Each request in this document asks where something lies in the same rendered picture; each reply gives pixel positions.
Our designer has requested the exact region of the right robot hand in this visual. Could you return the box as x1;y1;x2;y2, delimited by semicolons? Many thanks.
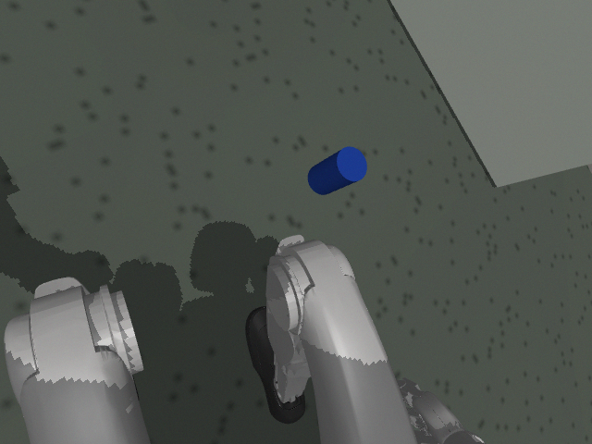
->
396;377;466;444

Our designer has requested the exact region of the right robot foot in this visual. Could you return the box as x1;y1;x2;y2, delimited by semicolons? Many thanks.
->
245;306;305;424

